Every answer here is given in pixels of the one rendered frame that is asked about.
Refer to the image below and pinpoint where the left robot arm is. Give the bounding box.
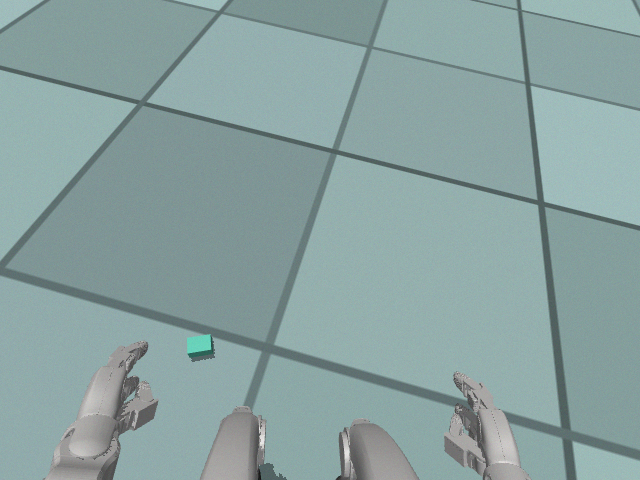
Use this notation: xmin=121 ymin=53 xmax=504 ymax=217
xmin=42 ymin=415 xmax=121 ymax=480

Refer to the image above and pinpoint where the right robot arm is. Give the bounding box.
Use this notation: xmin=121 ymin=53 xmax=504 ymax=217
xmin=483 ymin=463 xmax=531 ymax=480

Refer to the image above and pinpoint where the right robot hand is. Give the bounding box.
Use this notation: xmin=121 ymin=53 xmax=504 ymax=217
xmin=444 ymin=372 xmax=521 ymax=477

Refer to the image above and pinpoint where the left robot hand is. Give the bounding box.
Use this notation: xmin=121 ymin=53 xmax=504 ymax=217
xmin=76 ymin=341 xmax=159 ymax=435

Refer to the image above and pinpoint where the small box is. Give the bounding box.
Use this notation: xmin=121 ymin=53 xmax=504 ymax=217
xmin=187 ymin=334 xmax=213 ymax=358

